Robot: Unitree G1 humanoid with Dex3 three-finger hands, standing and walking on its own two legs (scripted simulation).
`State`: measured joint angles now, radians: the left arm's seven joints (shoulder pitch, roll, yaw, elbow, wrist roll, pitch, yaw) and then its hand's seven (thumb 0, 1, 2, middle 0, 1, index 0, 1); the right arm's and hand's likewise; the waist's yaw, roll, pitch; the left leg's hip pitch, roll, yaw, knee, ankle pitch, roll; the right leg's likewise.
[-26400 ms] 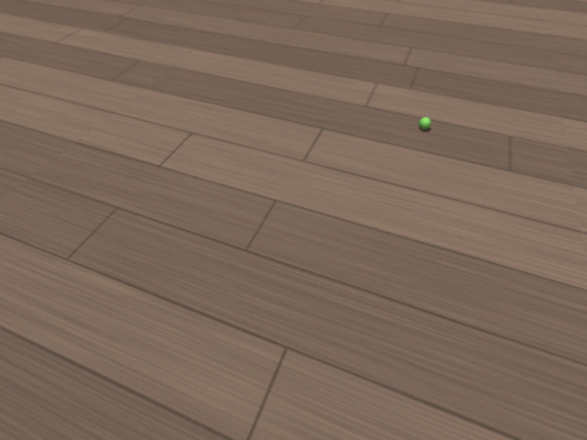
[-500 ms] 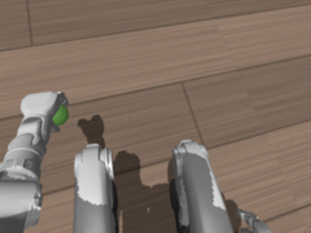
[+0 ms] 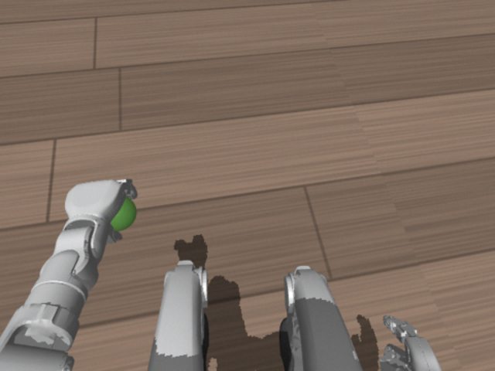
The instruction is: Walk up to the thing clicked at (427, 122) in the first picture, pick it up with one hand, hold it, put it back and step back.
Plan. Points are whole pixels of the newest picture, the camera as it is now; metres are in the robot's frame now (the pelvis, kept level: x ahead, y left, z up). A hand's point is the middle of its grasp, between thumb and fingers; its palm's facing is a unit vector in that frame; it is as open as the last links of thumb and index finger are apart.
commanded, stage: lift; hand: left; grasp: from above
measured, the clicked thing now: (117, 212) +0.39 +0.26 -0.11
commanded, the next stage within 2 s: hold in 0.80 s
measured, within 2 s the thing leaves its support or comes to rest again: neither
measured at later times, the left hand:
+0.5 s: hand (67, 185) +0.35 +0.25 +0.08, palm faces -0.43 -0.11 -0.90, open 9.2 cm
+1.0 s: hand (46, 136) +0.37 +0.24 +0.16, palm faces -0.42 -0.10 -0.90, open 9.2 cm
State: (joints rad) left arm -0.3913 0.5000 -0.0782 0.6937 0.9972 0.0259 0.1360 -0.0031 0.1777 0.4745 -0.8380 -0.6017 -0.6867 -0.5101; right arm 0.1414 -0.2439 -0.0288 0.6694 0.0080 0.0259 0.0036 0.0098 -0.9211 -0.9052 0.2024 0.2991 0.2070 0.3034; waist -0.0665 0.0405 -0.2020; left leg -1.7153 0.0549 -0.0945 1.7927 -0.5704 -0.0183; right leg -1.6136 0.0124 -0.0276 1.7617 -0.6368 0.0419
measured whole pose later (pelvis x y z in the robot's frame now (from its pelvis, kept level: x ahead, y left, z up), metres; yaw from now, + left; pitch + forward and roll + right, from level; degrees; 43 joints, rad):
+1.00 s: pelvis +0.07 +0.01 +0.23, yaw +2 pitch +8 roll -1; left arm -0.31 0.37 -0.19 0.83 1.00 0.04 0.14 -0.03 0.14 0.58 -0.82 -0.66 -0.65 -0.57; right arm 0.26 -0.24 -0.04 0.73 0.03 0.01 -0.04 0.01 -0.91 -0.90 0.20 0.30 0.21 0.30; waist -0.04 0.03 -0.08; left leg -0.57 0.05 0.02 0.76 -0.33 -0.01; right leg -0.51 -0.02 0.03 0.74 -0.36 0.04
